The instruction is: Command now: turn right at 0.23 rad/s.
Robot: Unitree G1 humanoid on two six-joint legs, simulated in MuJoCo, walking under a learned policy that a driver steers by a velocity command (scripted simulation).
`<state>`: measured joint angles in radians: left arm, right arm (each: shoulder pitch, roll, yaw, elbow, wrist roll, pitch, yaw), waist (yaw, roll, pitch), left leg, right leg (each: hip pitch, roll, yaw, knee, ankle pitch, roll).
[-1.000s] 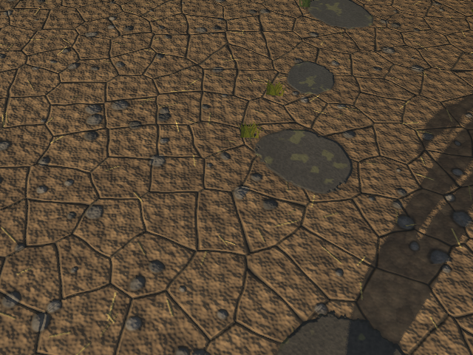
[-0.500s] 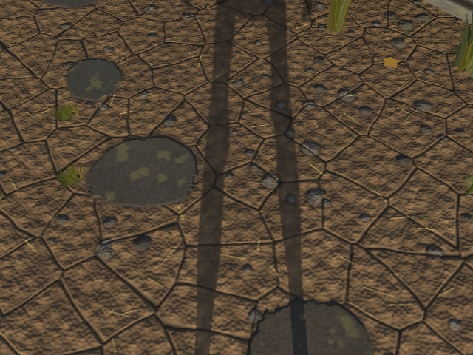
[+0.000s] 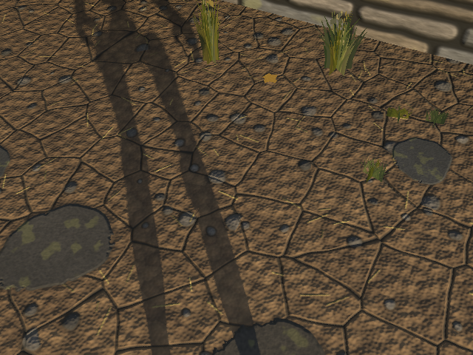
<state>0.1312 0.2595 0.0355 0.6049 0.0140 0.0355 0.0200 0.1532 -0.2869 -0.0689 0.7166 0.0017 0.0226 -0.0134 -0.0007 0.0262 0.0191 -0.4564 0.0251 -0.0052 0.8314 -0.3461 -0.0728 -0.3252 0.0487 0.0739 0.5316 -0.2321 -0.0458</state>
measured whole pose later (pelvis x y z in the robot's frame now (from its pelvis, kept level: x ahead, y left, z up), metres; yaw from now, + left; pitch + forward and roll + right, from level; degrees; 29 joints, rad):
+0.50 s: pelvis +0.02 -0.02 -0.01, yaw -13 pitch +1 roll +2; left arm 0.30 0.30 0.10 0.67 -0.04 0.04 -0.03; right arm 0.16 -0.32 -0.09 0.71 0.02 0.00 -0.02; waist 0.03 0.06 -0.01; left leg -0.19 0.12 0.19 0.54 -0.36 -0.03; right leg -0.32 -0.07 -0.10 0.72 -0.42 -0.05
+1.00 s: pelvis +0.29 -0.13 -0.04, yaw -3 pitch +0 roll +2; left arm 0.48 0.25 0.03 0.83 0.03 -0.07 0.08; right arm 0.12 -0.29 -0.06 0.68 0.05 -0.06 0.08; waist -0.01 0.04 0.03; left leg -0.51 -0.12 0.14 0.62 -0.16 0.18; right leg 0.09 0.00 -0.20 0.91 -0.40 0.04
